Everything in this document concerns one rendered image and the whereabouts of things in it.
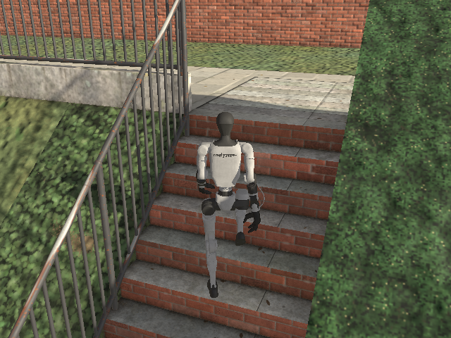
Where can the stairs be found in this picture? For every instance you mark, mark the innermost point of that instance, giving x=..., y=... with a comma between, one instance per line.
x=265, y=286

